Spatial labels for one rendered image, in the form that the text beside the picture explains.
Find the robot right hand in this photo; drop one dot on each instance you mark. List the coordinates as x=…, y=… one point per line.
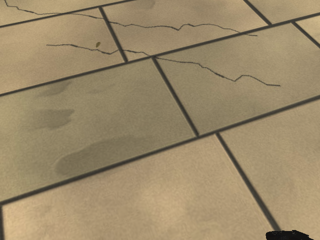
x=287, y=235

